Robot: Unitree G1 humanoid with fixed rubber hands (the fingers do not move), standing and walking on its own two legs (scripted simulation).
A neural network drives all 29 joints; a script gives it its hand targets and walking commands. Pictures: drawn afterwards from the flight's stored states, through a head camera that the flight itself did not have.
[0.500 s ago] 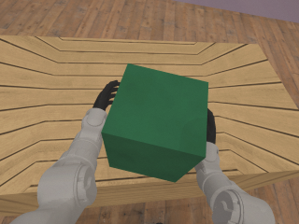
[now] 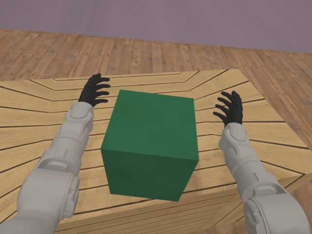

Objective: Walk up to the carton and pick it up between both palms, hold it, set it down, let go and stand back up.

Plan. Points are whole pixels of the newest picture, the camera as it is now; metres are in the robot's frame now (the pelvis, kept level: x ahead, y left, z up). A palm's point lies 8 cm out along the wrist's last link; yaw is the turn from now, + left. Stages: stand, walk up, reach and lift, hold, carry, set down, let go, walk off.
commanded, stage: set down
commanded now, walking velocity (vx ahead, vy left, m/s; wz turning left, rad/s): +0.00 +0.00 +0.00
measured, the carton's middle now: (150, 148) +0.39 -0.02 -0.01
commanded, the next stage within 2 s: none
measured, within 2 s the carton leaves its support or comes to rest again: neither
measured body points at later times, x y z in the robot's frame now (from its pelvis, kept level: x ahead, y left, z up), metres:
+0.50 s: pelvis -0.02 -0.01 +0.01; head +0.00 +0.03 +0.46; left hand +0.48 +0.12 +0.18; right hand +0.38 -0.23 +0.16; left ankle +0.00 +0.11 -0.73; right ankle +0.02 -0.15 -0.73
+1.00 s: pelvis +0.00 +0.00 +0.01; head +0.00 +0.02 +0.46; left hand +0.41 +0.16 +0.12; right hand +0.31 -0.23 +0.09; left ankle +0.00 +0.11 -0.73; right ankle +0.02 -0.15 -0.73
